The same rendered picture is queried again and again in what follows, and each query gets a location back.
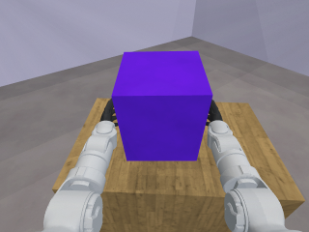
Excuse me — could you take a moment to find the right robot upper arm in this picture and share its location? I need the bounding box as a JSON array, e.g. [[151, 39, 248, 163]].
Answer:
[[224, 188, 302, 232]]

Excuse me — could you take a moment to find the carton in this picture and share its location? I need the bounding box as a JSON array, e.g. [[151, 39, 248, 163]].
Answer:
[[111, 50, 213, 161]]

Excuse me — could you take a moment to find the robot right hand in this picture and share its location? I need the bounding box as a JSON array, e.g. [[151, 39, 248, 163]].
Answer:
[[206, 100, 223, 126]]

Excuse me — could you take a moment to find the robot left hand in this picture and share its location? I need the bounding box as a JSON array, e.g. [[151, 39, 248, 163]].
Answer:
[[100, 98, 119, 127]]

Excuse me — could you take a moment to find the left robot forearm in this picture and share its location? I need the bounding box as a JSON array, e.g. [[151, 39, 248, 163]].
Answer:
[[43, 120, 117, 228]]

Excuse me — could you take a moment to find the pedestal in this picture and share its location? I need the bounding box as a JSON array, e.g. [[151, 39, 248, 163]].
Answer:
[[52, 98, 305, 232]]

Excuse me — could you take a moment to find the right robot forearm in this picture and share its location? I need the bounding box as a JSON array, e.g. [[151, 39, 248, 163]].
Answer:
[[207, 120, 285, 223]]

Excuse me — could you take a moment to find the left robot upper arm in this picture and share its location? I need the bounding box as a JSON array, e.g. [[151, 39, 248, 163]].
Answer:
[[42, 189, 103, 232]]

